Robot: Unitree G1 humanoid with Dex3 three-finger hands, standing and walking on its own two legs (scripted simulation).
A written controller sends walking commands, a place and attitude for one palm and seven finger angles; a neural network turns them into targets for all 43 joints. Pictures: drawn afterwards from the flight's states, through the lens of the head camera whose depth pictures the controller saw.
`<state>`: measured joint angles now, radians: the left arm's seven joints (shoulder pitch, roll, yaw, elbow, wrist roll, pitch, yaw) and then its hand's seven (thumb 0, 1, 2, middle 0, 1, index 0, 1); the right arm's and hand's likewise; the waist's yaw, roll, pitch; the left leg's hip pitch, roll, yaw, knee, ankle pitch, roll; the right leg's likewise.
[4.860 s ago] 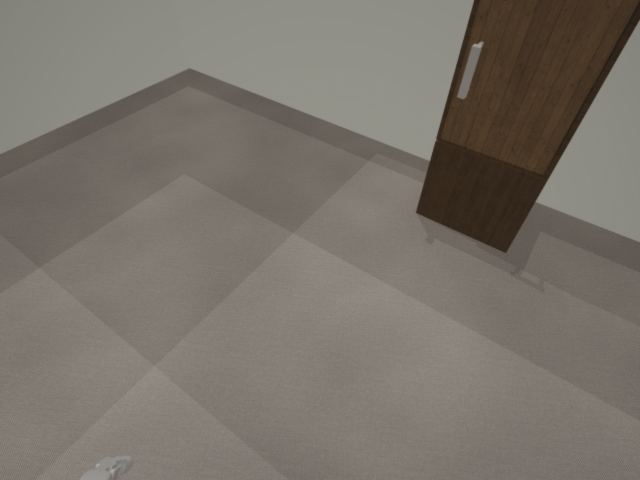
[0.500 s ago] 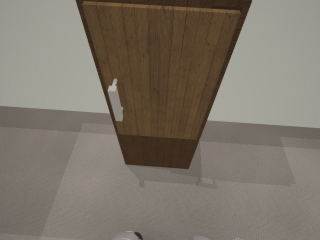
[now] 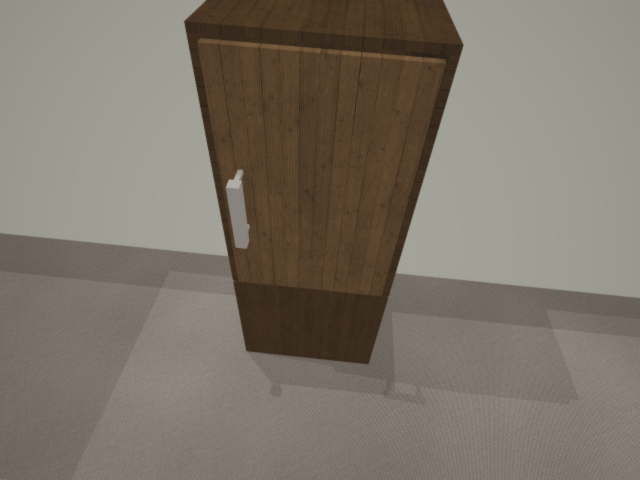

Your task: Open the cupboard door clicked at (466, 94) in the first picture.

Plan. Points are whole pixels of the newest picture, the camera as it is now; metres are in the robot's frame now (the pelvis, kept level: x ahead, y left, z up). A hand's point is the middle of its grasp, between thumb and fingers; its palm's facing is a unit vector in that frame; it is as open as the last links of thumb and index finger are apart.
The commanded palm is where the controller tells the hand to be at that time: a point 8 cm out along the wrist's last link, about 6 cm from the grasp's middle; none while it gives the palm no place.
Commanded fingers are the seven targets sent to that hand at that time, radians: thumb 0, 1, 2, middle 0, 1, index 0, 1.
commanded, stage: come to a stop and stand still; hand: left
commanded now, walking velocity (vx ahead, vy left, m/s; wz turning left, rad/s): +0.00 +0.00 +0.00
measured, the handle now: (240, 209) +0.62 +0.19 -0.06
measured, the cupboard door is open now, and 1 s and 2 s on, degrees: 0 0 0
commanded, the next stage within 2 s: look again from close up in 1.88 s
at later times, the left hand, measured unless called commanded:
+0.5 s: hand out of the picture -0.05 +0.20 -0.17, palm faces +0.04 -0.98 -0.20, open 7.4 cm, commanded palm none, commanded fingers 0.00 0.90 0.90 -0.20 -0.30 -0.20 -0.30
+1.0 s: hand out of the picture -0.07 +0.23 -0.20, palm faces +0.05 -0.99 -0.16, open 7.4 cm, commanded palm none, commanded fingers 0.00 0.90 0.90 -0.20 -0.30 -0.20 -0.30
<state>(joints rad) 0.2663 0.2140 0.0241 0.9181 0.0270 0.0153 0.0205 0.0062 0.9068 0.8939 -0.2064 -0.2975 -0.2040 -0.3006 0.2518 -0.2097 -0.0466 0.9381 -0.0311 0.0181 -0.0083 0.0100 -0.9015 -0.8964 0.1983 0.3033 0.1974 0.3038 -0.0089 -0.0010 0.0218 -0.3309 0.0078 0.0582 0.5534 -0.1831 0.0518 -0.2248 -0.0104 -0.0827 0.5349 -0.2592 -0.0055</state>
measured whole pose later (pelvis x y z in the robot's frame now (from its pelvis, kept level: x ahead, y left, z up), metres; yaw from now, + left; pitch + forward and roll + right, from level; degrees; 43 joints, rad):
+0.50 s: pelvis -0.03 +0.01 +0.01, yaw +0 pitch -3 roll -1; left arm 0.38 0.19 0.01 1.04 0.03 0.01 0.03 0.01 0.91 0.89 -0.20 -0.30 -0.20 -0.30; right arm 0.29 -0.18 -0.03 1.06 -0.02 0.02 -0.01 0.01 -0.90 -0.90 0.20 0.30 0.20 0.30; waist 0.00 0.00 0.02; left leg -0.31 -0.03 0.05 0.46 -0.14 0.06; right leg -0.22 -0.03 -0.07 0.47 -0.21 0.01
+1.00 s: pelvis -0.07 +0.05 -0.01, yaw +0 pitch -5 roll -3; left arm 0.33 0.18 0.06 1.07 0.03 0.07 0.04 0.01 0.91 0.89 -0.21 -0.30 -0.20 -0.30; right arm 0.35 -0.15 -0.06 1.06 -0.02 0.01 -0.02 0.00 -0.90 -0.90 0.20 0.30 0.20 0.30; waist -0.03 -0.04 0.02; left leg -0.34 -0.03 0.04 0.68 -0.27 0.08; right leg -0.36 -0.04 -0.02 0.67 -0.31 0.01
